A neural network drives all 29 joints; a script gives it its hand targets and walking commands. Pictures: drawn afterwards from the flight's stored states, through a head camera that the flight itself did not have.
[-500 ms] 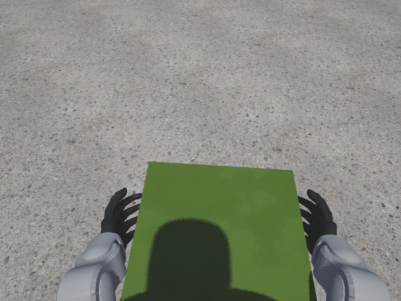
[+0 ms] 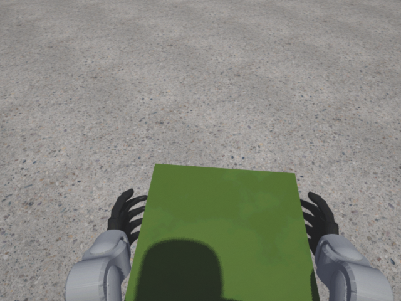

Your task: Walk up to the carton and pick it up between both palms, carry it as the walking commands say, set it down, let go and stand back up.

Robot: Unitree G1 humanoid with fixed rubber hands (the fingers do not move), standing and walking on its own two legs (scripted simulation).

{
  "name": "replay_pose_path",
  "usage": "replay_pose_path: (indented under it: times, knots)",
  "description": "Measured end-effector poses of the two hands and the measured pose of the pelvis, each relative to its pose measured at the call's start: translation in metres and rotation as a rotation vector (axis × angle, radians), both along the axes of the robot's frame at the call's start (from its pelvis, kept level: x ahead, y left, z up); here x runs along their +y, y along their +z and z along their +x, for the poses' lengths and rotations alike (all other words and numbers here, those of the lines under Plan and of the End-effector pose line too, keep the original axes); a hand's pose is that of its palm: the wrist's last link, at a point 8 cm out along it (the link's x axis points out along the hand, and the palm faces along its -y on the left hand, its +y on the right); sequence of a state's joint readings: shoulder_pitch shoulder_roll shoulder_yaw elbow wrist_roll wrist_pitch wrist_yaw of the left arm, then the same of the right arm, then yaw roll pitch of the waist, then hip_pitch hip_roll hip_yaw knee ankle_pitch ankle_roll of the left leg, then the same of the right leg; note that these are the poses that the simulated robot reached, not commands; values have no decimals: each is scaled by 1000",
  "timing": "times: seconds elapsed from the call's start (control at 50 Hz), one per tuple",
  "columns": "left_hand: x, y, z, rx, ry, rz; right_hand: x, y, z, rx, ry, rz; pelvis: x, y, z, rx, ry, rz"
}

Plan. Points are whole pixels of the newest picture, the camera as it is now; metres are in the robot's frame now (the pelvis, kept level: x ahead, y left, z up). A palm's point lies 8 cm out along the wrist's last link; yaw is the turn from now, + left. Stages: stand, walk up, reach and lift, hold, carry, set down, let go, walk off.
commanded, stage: carry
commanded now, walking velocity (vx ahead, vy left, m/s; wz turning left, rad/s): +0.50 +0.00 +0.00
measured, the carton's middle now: (217, 249) +0.23 -0.01 +0.02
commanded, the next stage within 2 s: none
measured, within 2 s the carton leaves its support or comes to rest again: neither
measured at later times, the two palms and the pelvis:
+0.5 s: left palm (141, 113) +0.55 +0.17 +0.08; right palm (275, 119) +0.52 -0.16 +0.09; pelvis +0.31 +0.03 +0.01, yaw -3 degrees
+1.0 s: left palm (153, 61) +0.85 +0.18 +0.08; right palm (252, 57) +0.86 -0.15 +0.09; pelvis +0.63 +0.01 +0.00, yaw -1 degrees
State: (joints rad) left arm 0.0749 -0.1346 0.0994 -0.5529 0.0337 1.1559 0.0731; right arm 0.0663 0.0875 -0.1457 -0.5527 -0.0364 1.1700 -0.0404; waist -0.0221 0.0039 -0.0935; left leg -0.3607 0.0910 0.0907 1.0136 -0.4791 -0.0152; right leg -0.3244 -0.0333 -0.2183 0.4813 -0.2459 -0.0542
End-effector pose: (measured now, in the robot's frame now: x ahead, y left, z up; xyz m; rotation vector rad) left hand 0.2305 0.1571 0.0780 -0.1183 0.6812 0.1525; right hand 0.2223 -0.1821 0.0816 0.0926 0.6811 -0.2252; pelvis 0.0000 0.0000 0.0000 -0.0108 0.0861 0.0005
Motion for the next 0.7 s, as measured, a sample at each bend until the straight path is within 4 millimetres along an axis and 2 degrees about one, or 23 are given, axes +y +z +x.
replay_pose_path:
  times: [0.08, 0.16, 0.24, 0.3, 0.4, 0.5, 0.56, 0.64, 0.7]
  knots:
    - [12, 3, 36, 26, 69, -6, 12, 1, 55, 22, 35, 33, -2, 8, 46, 15, -2, 15]
    - [26, 5, 82, -5, 107, -20, 26, 4, 111, -9, 60, 35, 4, 7, 98, 10, 6, 17]
    - [40, -1, 139, -50, 106, -28, 41, 1, 168, -55, 65, 23, 18, -8, 159, -23, -8, 17]
    - [44, -6, 187, -26, 71, -22, 44, -4, 206, -30, 47, 4, 26, -9, 196, -23, -33, 32]
    - [33, -2, 256, 24, 5, -36, 33, 0, 249, 19, -34, 12, 31, 6, 253, -8, -51, 11]
    - [17, 6, 321, 2, -46, -39, 18, 9, 298, -2, -83, 12, 26, 11, 314, -1, -58, -2]
    - [7, 9, 361, -27, -50, -33, 9, 11, 338, -31, -87, 18, 17, 7, 355, -3, -62, 1]
    - [-6, 6, 416, -72, -34, -14, -5, 3, 401, -74, -55, 18, 1, -9, 413, -22, -43, -6]
    - [-7, -2, 449, -21, -7, 0, -8, -2, 447, -21, 0, -9, -6, -7, 445, -11, -23, -11]
